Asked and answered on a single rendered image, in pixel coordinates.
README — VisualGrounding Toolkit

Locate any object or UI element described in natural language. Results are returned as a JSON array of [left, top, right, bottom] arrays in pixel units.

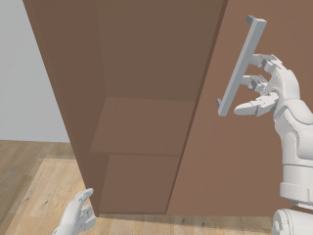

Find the handle
[[216, 15, 267, 117]]

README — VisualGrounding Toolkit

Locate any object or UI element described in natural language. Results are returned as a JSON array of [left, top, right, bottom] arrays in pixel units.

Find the wardrobe door
[[165, 0, 313, 217], [290, 205, 311, 210]]

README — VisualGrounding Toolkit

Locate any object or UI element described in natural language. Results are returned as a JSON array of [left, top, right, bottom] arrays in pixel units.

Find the robot right upper arm
[[271, 209, 313, 235]]

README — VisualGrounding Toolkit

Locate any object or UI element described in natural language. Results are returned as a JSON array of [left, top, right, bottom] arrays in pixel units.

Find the robot right forearm
[[272, 99, 313, 212]]

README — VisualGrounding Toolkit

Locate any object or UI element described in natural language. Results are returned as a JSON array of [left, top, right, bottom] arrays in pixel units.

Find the robot left forearm
[[52, 223, 77, 235]]

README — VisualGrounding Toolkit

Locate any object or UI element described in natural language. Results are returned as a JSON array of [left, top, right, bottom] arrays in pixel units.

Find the right robot hand
[[234, 54, 300, 117]]

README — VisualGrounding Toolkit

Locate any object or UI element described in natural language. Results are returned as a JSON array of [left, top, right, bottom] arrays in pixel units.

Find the left robot hand
[[60, 188, 97, 234]]

